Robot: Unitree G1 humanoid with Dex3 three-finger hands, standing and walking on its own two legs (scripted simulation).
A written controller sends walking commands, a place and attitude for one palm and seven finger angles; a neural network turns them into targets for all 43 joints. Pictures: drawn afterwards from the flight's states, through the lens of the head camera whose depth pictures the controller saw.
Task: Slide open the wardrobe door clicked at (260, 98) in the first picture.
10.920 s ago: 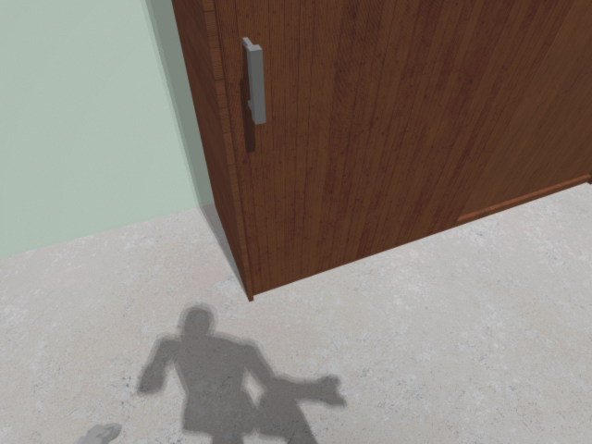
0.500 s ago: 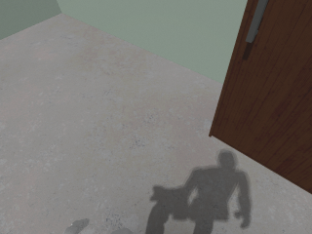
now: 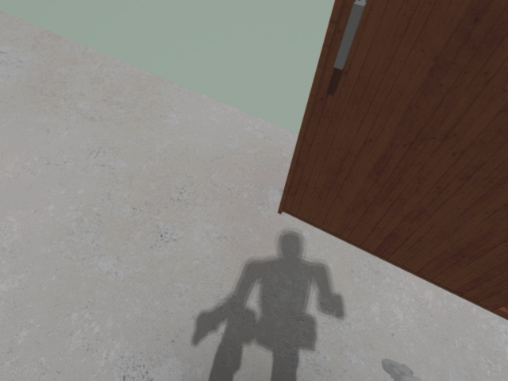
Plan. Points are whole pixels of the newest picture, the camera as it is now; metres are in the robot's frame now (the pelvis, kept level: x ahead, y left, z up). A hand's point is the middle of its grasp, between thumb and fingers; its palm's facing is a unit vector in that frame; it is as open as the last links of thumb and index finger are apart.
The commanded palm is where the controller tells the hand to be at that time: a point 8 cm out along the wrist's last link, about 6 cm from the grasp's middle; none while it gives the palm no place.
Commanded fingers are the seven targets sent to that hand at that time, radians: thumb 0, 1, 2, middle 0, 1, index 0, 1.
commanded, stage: turn to face it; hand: left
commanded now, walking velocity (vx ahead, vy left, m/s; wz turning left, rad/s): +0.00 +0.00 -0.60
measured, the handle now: (351, 33) +0.85 -0.14 +0.13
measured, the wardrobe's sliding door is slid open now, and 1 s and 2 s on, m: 0.00 0.00 0.00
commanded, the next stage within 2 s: take the last steps up to it in 0.48 s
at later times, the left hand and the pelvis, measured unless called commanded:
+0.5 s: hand (182, 355) +0.17 +0.13 -0.15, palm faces -0.31 -0.92 -0.24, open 7.4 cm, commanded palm none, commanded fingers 0.00 0.90 0.90 -0.20 -0.30 -0.20 -0.30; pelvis -0.01 -0.01 -0.01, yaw -17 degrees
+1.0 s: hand out of the picture +0.10 +0.19 -0.19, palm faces -0.28 -0.95 -0.17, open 7.4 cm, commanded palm none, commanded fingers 0.00 0.90 0.90 -0.20 -0.30 -0.20 -0.30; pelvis +0.06 +0.01 +0.00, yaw -21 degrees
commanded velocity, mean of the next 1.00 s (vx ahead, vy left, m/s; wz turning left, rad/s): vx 0.13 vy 0.02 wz -0.23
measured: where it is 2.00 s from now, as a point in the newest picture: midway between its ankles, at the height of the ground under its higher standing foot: (272, 333)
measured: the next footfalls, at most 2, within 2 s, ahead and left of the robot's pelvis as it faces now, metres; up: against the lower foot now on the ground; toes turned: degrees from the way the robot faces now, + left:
right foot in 0.48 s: -0.02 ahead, -0.14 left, +0.00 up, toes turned -21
left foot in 0.92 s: +0.13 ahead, +0.07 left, +0.00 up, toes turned -12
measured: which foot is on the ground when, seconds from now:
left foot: down 0.00-0.48, up 0.50-0.90, down 0.92-1.00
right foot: up 0.00-0.46, down 0.48-0.94, up 0.96-1.00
